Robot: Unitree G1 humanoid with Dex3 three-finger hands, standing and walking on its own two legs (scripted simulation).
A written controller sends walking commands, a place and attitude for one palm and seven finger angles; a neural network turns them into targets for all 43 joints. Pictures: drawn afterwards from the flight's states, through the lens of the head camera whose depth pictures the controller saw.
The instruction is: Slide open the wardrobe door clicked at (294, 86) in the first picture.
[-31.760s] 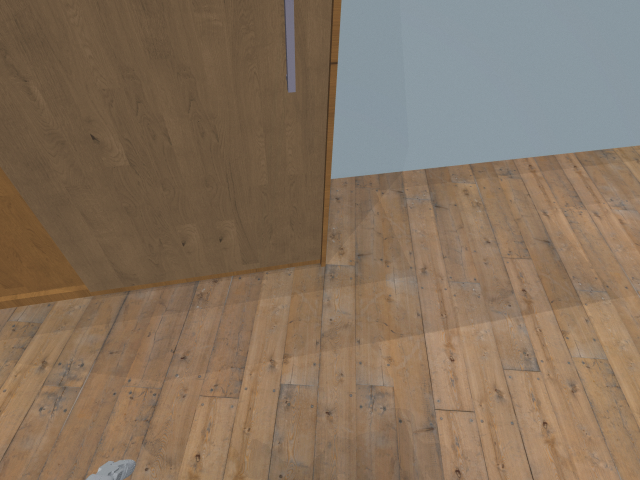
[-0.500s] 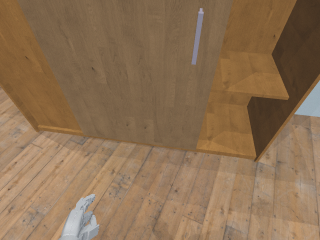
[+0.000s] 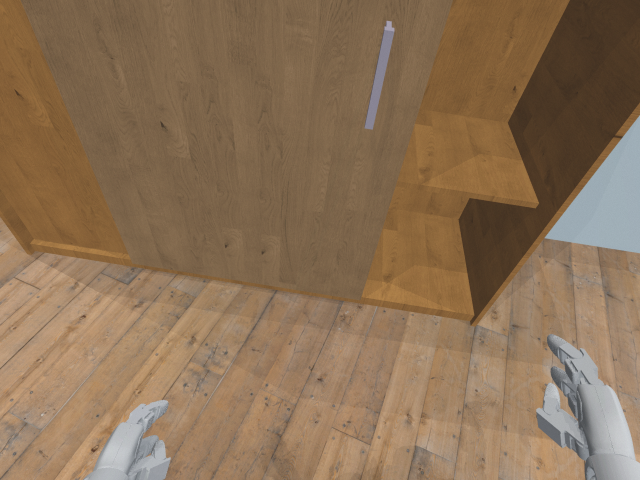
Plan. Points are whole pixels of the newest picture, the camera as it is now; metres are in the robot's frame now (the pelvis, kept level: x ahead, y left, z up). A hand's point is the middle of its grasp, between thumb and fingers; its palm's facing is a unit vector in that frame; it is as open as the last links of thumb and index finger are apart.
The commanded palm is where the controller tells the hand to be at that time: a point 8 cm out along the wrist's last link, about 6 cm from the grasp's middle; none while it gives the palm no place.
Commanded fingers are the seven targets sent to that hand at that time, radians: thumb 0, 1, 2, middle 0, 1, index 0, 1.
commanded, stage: let the arm hang, fingers relaxed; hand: right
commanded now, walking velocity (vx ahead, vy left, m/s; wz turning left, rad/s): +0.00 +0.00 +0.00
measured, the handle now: (378, 77) +0.83 -0.07 +0.13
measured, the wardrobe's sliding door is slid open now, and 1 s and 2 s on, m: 0.43 0.43 0.43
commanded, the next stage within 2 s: look to check the result in 0.98 s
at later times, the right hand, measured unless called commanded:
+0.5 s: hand out of the picture -0.01 -0.19 -0.16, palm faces -0.02 +0.97 -0.25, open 7.3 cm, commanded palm none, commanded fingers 0.00 -0.90 -0.90 0.20 0.30 0.20 0.30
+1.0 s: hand out of the picture +0.04 -0.17 -0.16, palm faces -0.04 +0.98 -0.20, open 7.3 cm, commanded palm none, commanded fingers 0.00 -0.90 -0.90 0.20 0.30 0.20 0.30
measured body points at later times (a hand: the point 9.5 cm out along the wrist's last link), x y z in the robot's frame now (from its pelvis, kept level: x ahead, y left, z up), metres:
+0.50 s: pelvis +0.00 +0.01 +0.01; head +0.03 +0.02 +0.46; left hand +0.00 +0.24 -0.15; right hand -0.01 -0.24 -0.14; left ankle +0.01 +0.15 -0.73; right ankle +0.05 -0.09 -0.73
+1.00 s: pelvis +0.01 +0.01 +0.01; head +0.04 +0.01 +0.46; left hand +0.02 +0.24 -0.15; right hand +0.05 -0.22 -0.15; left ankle +0.01 +0.15 -0.73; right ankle +0.05 -0.09 -0.73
